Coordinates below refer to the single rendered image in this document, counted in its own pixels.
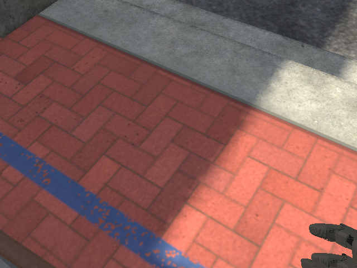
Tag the robot right hand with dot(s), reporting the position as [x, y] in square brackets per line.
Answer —
[341, 234]

